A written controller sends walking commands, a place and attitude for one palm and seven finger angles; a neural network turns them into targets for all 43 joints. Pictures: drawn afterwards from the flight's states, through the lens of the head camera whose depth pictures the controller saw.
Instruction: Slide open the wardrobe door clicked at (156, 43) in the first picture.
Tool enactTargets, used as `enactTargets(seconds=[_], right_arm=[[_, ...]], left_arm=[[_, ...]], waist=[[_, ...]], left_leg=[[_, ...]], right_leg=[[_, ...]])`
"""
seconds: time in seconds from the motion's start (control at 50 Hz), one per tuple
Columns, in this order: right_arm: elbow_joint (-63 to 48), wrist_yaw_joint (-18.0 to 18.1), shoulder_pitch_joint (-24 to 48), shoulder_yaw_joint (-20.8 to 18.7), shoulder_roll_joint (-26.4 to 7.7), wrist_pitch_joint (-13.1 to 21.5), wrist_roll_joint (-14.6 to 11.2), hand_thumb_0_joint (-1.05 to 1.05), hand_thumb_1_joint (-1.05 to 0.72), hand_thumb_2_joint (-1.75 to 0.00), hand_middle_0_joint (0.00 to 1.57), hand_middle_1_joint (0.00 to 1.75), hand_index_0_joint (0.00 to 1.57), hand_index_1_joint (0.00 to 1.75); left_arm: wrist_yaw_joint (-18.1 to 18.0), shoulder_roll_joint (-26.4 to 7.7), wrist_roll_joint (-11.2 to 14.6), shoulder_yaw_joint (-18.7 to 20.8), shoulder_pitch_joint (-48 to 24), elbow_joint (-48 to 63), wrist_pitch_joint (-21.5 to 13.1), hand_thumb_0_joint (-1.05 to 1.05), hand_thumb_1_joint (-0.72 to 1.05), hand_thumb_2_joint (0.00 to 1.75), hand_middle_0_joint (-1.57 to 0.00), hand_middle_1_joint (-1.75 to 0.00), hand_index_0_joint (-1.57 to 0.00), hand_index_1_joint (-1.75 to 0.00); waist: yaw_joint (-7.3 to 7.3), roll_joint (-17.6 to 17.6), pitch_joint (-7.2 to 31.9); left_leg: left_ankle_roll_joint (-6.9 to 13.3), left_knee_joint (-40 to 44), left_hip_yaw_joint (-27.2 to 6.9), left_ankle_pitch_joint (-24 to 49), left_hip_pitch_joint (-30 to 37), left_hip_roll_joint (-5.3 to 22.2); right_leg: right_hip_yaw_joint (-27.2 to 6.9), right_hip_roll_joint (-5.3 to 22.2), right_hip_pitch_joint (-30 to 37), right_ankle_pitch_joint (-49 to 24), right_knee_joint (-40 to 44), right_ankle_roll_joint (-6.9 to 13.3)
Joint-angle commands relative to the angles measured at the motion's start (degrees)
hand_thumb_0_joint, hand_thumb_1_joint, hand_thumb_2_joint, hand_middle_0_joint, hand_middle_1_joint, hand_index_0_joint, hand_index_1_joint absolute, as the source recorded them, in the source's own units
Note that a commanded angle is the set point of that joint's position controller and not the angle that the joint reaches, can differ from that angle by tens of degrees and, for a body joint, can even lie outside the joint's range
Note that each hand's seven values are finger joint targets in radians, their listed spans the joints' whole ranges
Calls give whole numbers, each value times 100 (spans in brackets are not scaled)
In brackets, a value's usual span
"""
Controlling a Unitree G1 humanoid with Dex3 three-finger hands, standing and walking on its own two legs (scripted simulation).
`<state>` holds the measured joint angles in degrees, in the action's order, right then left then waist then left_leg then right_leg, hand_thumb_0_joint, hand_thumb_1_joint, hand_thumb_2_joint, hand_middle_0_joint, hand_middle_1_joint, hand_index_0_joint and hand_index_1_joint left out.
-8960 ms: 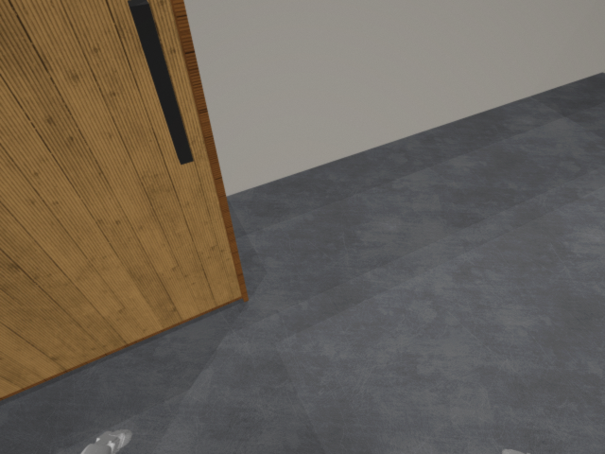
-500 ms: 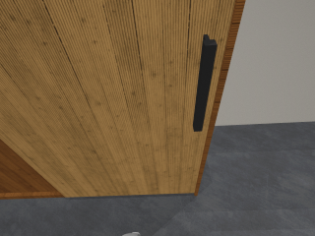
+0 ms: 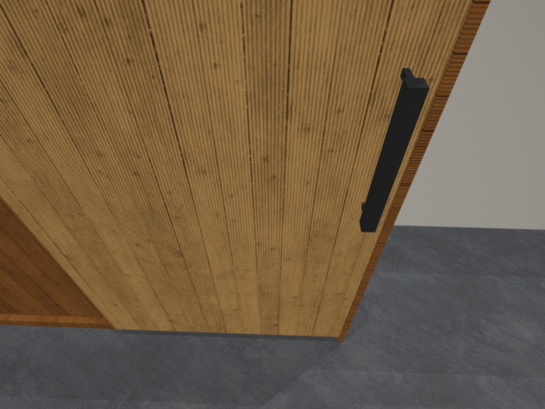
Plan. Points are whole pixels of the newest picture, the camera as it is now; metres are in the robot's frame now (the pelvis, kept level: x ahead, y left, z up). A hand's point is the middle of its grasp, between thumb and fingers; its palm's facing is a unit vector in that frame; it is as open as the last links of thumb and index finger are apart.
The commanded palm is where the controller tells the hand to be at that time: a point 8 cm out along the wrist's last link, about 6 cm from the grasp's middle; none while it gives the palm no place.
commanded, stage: come to a stop and stand still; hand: right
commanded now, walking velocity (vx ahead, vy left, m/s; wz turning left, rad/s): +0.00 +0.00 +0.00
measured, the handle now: (384, 161) +0.48 -0.15 +0.12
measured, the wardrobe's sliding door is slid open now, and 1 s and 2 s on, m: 0.00 0.00 0.00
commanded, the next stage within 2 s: look again from close up in 0.22 s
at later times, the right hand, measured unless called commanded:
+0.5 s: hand out of the picture -0.03 -0.17 -0.18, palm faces +0.02 +0.99 -0.17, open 7.4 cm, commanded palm none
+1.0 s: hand out of the picture -0.01 -0.22 -0.18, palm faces -0.02 +0.98 -0.19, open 7.4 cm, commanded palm none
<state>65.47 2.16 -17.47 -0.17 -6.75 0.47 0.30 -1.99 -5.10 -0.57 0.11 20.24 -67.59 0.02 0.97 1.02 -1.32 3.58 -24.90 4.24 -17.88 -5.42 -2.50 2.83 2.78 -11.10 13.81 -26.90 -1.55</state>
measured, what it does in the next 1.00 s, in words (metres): shifts its weight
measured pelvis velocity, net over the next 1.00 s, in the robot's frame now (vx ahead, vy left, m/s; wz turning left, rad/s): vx -0.01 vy -0.05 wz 0.03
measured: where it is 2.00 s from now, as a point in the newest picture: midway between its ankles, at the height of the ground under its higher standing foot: outside the picture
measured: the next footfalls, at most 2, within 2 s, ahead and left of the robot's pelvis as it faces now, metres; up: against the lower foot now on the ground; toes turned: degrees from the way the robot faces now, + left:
none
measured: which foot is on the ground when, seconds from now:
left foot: down 0.00-1.00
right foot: down 0.00-1.00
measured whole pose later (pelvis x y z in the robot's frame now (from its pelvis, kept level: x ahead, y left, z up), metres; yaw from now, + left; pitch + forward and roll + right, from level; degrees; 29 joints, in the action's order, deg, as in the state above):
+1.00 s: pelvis -0.01 -0.05 +0.00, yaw +2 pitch +0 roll +0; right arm 61.9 1.9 -16.8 0.9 -9.1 0.2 0.6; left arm -1.3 -8.5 -0.5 -1.2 17.7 -62.3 -1.6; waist -0.2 0.2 -2.0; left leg -0.7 -26.5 1.1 -16.5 -9.6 1.3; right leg 4.4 -2.8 -11.6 13.9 -25.6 4.1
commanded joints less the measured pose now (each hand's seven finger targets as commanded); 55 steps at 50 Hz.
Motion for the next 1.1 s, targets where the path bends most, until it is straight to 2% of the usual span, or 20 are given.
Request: enactTargets(seconds=[0.0,0.14,0.22,0.26,0.28,0.3,0.32,0.34,0.36,0.38,0.4,0.42,0.44,0.46,0.48,0.52,0.58,0.7,0.92,1.08], right_arm=[[-88,14,-535,-54,-396,63,-22,0,-90,-90,20,30,20,30],[-102,20,-617,-61,-375,106,6,0,-90,-90,20,30,20,30],[-91,29,-640,-49,-335,112,21,0,-90,-90,20,30,20,30],[-98,33,-646,-59,-333,114,18,0,-90,-90,20,30,20,30],[48,261,-1186,-91,-614,306,111,0,-90,-90,20,30,20,30],[-233,230,-944,-129,-842,354,110,0,-90,-90,20,30,20,30],[-335,190,-792,-167,-847,377,112,0,-90,-90,20,30,20,30],[-307,162,-763,-106,-763,357,130,0,-90,-90,20,30,20,30],[-389,143,-706,-90,-673,366,128,0,-90,-90,20,30,20,30],[-440,141,-610,-85,-638,345,120,0,-90,-90,20,30,20,30],[-489,138,-527,-74,-627,316,102,0,-90,-90,20,30,20,30],[-521,132,-437,-71,-606,298,86,0,-90,-90,20,30,20,30],[-523,116,-450,-48,-511,257,58,0,-90,-90,20,30,20,30],[-561,107,-461,-43,-478,220,49,0,-90,-90,20,30,20,30],[-543,101,-511,-39,-458,213,53,0,-90,-90,20,30,20,30],[-504,78,-503,-30,-552,141,68,0,-90,-90,20,30,20,30],[-511,44,-476,2,-595,96,56,0,-90,-90,20,30,20,30],[-619,10,-325,-3,-695,41,60,0,-90,-90,20,30,20,30],[-558,11,-306,9,-783,61,52,0,-90,-90,20,30,20,30],[-403,26,-357,27,-732,51,47,0,-90,-90,20,30,20,30]], left_arm=[[-76,-367,-20,4,276,71,-66,0,90,90,-20,-30,-20,-30],[-91,-425,-7,53,176,187,-85,0,90,90,-20,-30,-20,-30],[-89,-412,-1,54,107,182,-77,0,90,90,-20,-30,-20,-30],[-88,-435,-7,44,120,196,-85,0,90,90,-20,-30,-20,-30],[-11,-712,48,76,-774,652,-192,0,90,90,-20,-30,-20,-30],[14,-432,21,73,-310,863,-91,0,90,90,-20,-30,-20,-30],[31,-369,-16,70,-316,881,-79,0,90,90,-20,-30,-20,-30],[31,-370,18,71,-256,890,-91,0,90,90,-20,-30,-20,-30],[43,-387,26,68,-137,894,-100,0,90,90,-20,-30,-20,-30],[40,-417,28,77,-63,913,-112,0,90,90,-20,-30,-20,-30],[36,-458,20,70,70,890,-129,0,90,90,-20,-30,-20,-30],[44,-482,6,65,172,835,-156,0,90,90,-20,-30,-20,-30],[29,-620,-12,56,203,827,-179,0,90,90,-20,-30,-20,-30],[14,-707,-29,54,140,861,-190,0,90,90,-20,-30,-20,-30],[-6,-749,-40,44,85,854,-194,0,90,90,-20,-30,-20,-30],[-13,-755,-33,8,-41,867,-202,0,90,90,-20,-30,-20,-30],[-3,-865,-32,0,-97,945,-180,0,90,90,-20,-30,-20,-30],[17,-1024,-51,-4,-76,933,-192,0,90,90,-20,-30,-20,-30],[7,-1031,-15,-14,-15,766,-251,0,90,90,-20,-30,-20,-30],[-11,-981,3,-7,-73,615,-241,0,90,90,-20,-30,-20,-30]], waist=[[-112,-375,-757],[-99,-75,-290],[-97,104,-456],[-92,45,-409],[-412,87,-507],[23,-3,-130],[-54,-225,8],[1,28,108],[33,381,293],[62,563,285],[104,656,323],[117,486,224],[91,12,136],[15,-217,-102],[-40,-271,-203],[-133,-759,-419],[-146,-181,-590],[-157,-164,-533],[-160,-55,-14],[-137,-80,-208]], left_leg=[[-121,813,-661,1086,-643,871],[-178,787,-672,1578,-415,904],[-186,838,-671,1489,-529,890],[-189,815,-658,1571,-468,905],[-717,742,-1477,5237,-570,1372],[-526,464,-1381,5267,-137,1622],[-290,377,-1312,5746,5,1736],[97,312,-1091,4840,-98,1581],[256,302,-1046,4237,-67,1433],[304,290,-988,3736,-180,1332],[270,219,-933,3172,-305,1216],[199,154,-822,2547,-515,1100],[112,102,-839,1740,-749,942],[22,149,-807,1247,-856,788],[5,154,-818,1220,-824,712],[-31,124,-729,790,-687,668],[-58,242,-751,306,-753,637],[-102,167,-677,150,-678,638],[-156,136,-657,784,-450,774],[-179,196,-702,888,-554,810]], right_leg=[[-235,379,-20,-862,449,139],[-214,390,243,-914,416,118],[-215,399,247,-847,477,108],[-219,395,228,-913,490,107],[86,185,-444,-350,-1099,8],[-295,16,-775,630,-1346,186],[-194,11,-762,619,-1339,236],[-174,83,-684,723,-1244,235],[-130,8,-569,625,-1053,203],[-127,-33,-387,496,-766,198],[-131,-49,-135,208,-414,193],[-141,4,60,-103,-162,189],[-360,163,164,-469,10,262],[-527,338,-20,-724,112,344],[-580,400,-104,-929,113,387],[-721,393,-387,-879,372,449],[-797,350,-529,-201,607,462],[-924,361,-585,238,940,500],[-754,358,-46,-950,732,527],[-667,332,53,-1115,700,501]])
